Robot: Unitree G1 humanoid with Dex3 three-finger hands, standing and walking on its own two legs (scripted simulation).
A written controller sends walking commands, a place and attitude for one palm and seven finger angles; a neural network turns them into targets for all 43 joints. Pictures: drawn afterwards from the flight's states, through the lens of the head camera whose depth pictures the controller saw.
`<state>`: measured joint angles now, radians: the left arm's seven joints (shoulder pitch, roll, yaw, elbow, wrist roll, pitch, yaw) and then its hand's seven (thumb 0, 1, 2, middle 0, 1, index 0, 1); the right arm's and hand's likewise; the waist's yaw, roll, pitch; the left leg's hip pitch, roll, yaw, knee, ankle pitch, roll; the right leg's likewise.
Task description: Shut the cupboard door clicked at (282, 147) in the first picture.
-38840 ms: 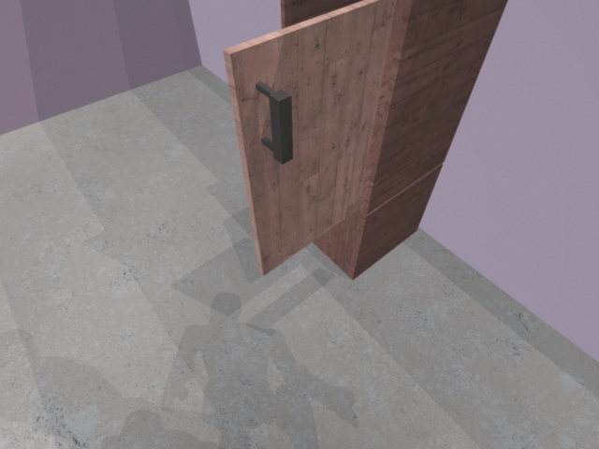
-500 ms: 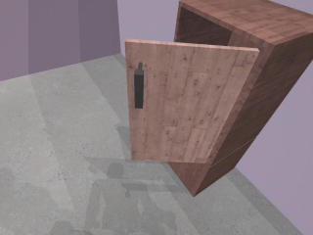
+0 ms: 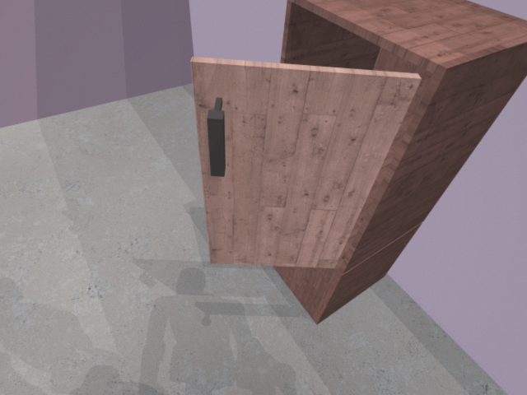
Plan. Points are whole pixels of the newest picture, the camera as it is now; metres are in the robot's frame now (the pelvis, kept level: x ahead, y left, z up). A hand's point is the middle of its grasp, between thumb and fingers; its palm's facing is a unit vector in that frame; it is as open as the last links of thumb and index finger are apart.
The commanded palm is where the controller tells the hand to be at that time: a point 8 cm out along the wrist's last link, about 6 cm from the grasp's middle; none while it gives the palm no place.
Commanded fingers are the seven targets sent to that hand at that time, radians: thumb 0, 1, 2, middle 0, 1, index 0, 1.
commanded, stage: shuffle to correct the standing spot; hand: left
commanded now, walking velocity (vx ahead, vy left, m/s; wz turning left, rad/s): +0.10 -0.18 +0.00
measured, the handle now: (218, 137) +0.50 +0.12 +0.13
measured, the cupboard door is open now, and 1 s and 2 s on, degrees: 56 56 56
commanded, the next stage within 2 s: come to a stop and stand still in 0.66 s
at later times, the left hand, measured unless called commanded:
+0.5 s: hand out of the picture +0.02 +0.11 -0.19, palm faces +0.10 -0.99 -0.11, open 7.3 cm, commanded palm none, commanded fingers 0.00 0.90 0.90 -0.20 -0.30 -0.20 -0.30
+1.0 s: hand out of the picture +0.12 +0.06 -0.17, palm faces +0.06 -0.98 -0.21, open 7.2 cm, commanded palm none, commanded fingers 0.00 0.90 0.90 -0.20 -0.30 -0.20 -0.30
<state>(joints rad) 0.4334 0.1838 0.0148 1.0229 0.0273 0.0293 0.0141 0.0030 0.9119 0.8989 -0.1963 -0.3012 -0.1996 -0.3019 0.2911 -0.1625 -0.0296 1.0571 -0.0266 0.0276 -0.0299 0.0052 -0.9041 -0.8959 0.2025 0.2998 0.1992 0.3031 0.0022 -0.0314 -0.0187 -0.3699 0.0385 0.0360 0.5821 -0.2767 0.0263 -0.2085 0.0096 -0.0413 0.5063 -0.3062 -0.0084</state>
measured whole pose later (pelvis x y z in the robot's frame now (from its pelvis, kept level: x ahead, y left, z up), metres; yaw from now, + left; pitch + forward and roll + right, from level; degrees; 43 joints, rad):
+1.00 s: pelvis +0.06 -0.13 +0.00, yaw +2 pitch +0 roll -1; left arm 0.22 0.17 0.04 0.98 0.02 0.00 0.03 0.00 0.94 0.90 -0.20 -0.30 -0.20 -0.30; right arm 0.31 -0.18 -0.05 1.07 -0.02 0.05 -0.02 0.01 -0.91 -0.90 0.20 0.30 0.20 0.30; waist -0.02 0.00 0.03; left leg -0.36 0.07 0.06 0.71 -0.43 -0.02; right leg -0.27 -0.08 -0.04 0.54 -0.26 0.06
